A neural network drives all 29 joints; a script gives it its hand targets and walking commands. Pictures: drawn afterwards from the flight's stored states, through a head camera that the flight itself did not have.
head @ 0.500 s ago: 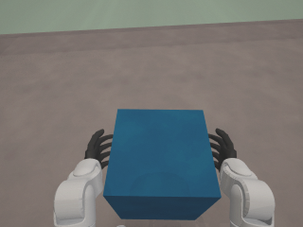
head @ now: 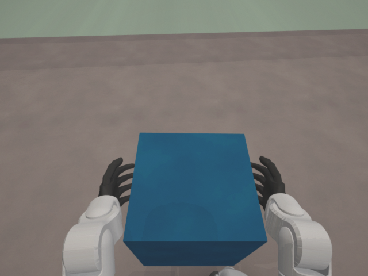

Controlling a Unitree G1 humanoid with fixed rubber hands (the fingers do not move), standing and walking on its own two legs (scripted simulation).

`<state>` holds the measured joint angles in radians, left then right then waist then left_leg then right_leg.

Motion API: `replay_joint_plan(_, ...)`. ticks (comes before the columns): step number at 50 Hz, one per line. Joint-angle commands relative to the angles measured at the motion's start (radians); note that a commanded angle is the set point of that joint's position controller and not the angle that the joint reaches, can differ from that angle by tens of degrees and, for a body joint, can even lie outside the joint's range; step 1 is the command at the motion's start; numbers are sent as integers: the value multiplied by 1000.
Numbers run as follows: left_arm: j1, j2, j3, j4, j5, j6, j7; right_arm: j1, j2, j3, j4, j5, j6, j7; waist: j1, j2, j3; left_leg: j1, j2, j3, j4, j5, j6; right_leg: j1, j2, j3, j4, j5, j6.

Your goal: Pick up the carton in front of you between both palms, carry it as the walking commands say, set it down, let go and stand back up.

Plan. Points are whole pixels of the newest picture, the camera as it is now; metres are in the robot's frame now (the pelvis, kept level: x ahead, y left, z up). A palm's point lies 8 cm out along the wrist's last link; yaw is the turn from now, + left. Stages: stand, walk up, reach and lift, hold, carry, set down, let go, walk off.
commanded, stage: carry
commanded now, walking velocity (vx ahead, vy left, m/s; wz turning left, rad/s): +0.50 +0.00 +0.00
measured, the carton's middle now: (190, 204) +0.26 +0.00 +0.03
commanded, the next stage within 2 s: none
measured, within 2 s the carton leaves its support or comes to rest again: neither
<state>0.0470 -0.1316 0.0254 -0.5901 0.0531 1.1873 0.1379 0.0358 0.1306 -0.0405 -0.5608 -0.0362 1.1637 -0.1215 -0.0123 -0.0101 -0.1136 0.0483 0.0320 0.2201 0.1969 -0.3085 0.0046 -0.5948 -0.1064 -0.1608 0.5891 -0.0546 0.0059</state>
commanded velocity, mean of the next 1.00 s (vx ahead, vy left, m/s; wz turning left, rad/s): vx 0.07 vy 0.00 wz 0.00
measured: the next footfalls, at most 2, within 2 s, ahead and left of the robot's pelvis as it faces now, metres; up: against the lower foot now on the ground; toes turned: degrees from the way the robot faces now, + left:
right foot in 0.08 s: +0.32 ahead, -0.13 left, +0.00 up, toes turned -3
left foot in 0.52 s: +0.45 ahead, +0.09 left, +0.00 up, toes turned -10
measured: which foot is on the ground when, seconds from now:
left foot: down 0.00-0.12, up 0.14-0.50, down 0.52-1.00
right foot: up 0.00-0.06, down 0.08-1.00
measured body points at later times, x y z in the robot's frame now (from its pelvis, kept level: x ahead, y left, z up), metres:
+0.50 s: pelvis +0.30 -0.01 +0.00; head +0.30 -0.02 +0.45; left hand +0.55 +0.14 +0.10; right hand +0.56 -0.17 +0.10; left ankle +0.42 +0.09 -0.73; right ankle +0.22 -0.11 -0.74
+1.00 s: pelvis +0.40 -0.01 -0.01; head +0.39 -0.01 +0.44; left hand +0.66 +0.14 +0.08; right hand +0.66 -0.17 +0.08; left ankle +0.42 +0.09 -0.74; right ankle +0.28 -0.12 -0.74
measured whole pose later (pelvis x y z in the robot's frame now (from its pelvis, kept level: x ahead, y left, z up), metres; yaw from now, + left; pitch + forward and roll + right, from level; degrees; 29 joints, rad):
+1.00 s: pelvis +0.40 -0.01 -0.01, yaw -1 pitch +4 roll +1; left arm -0.02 -0.13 0.05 -0.51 0.05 1.21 0.14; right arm -0.03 0.13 -0.06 -0.49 -0.05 1.20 -0.13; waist -0.01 -0.01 -0.12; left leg -0.36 0.05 0.22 0.55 -0.26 0.04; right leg -0.11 -0.07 -0.11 0.49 -0.43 0.04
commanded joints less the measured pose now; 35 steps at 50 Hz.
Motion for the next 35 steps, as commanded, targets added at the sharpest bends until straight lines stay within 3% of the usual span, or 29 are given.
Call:
replay_joint_plan(1, -395, -687, -613, -66, -266, 7, -79, -346, 645, 588, -74, 251, 28, 89, -6, 167, 8, 48, 222, -60, -9, 536, 88, 24, 30, -48, -80, 34, -24)
replay_joint_plan(3, -382, -662, -595, -57, -269, 19, -74, -359, 625, 585, -82, 249, 42, 78, 11, 175, -50, 36, 201, -5, 151, 732, 56, 217, 89, -102, -113, 0, -38)
replay_joint_plan(4, -376, -656, -584, -46, -268, 22, -72, -359, 618, 587, -84, 249, 48, 74, 25, 132, -107, -30, 157, 39, 328, 757, 30, 404, 137, -135, -148, -45, -42)
replay_joint_plan(5, -363, -649, -572, -40, -266, 25, -72, -372, 606, 587, -86, 248, 52, 70, 45, 54, -180, -191, 125, 23, 546, 563, 9, 623, 44, -15, -150, -130, -46)
replay_joint_plan(6, -387, -644, -568, -23, -271, 23, -74, -370, 616, 601, -115, 250, 59, 69, 48, -234, -289, -510, 13, -11, 890, 264, -46, 869, -265, 499, -266, -316, -188)
replay_joint_plan(7, -358, -682, -572, -11, -281, 21, -80, -390, 626, 611, -115, 261, 61, 77, 35, -303, -263, -652, -56, -127, 1069, -144, -39, 857, -325, 708, -405, -123, -237)
replay_joint_plan(8, -390, -722, -583, -43, -293, 18, -92, -397, 686, 628, -93, 269, 54, 85, 34, -215, -251, -693, 21, -212, 1159, -134, -2, 824, -313, 555, -354, 28, -223)
replay_joint_plan(10, -428, -817, -611, -47, -302, 0, -118, -417, 789, 641, -75, 275, 36, 106, 26, -39, -228, -659, 91, -228, 1063, -44, 19, 686, -258, 333, -309, 311, -163)
replay_joint_plan(12, -438, -864, -628, -43, -306, -19, -138, -409, 850, 654, -56, 262, 14, 117, 22, -71, -232, -584, 93, -187, 913, 15, 4, 616, -211, 192, -334, 343, -109)
replay_joint_plan(17, -389, -840, -628, -46, -307, -40, -160, -361, 860, 668, -58, 232, -12, 108, 15, -156, -198, -538, 38, -88, 568, 99, -35, 599, -145, 13, -325, 515, -101)
replay_joint_plan(21, -368, -782, -607, -66, -292, -29, -144, -396, 804, 675, -112, 257, 6, 99, 24, -175, -166, -477, 11, -45, 392, 241, -34, 593, -133, -31, -293, 525, -90)
replay_joint_plan(23, -365, -746, -593, -62, -275, -14, -129, -399, 758, 663, -109, 264, 25, 98, 25, -155, -152, -417, 10, -31, 306, 317, -31, 584, -121, -38, -241, 443, -68)
replay_joint_plan(25, -373, -706, -579, -50, -263, 5, -113, -384, 710, 639, -89, 261, 44, 96, 12, -94, -125, -266, 21, -12, 130, 487, -32, 515, -88, -55, -135, 306, -20)
replay_joint_plan(26, -373, -683, -571, -37, -257, 15, -105, -378, 680, 620, -76, 258, 55, 94, 15, -62, -141, -133, 89, -69, 148, 648, -26, 428, -75, -41, -88, 196, 5)
replay_joint_plan(27, -390, -667, -574, -39, -255, 27, -96, -386, 657, 602, -53, 256, 61, 90, 17, 75, -194, 8, 225, -193, 249, 1046, 30, 348, -30, -9, -2, -59, 39)
replay_joint_plan(28, -383, -657, -584, -42, -258, 39, -91, -359, 651, 587, -21, 256, 63, 88, 9, 169, -250, 103, 302, -284, 268, 1135, 125, 273, 0, 38, 29, -299, 53)
replay_joint_plan(29, -392, -665, -596, -49, -266, 46, -93, -336, 669, 575, -2, 253, 62, 90, 9, 209, -265, 66, 322, -322, 222, 1064, 159, 281, 13, 48, 34, -410, 50)
replay_joint_plan(30, -420, -693, -609, -46, -276, 47, -98, -342, 700, 567, 3, 254, 60, 94, 9, 205, -266, 48, 307, -318, 198, 986, 155, 287, 16, 68, 7, -473, 44)
replay_joint_plan(31, -441, -729, -620, -41, -288, 43, -103, -355, 731, 565, 5, 256, 56, 99, 11, 180, -267, 23, 287, -289, 193, 927, 134, 310, 13, 79, -71, -453, 38)
replay_joint_plan(34, -470, -809, -642, -40, -301, 22, -118, -387, 803, 578, -5, 259, 36, 112, 11, 141, -289, -51, 191, -176, 220, 651, 55, 431, -9, 74, -229, -189, 39)
replay_joint_plan(35, -480, -824, -647, -45, -303, 15, -121, -413, 810, 586, -22, 262, 30, 116, 10, 83, -284, -66, 169, -139, 246, 631, 46, 428, -40, 86, -189, -71, 38)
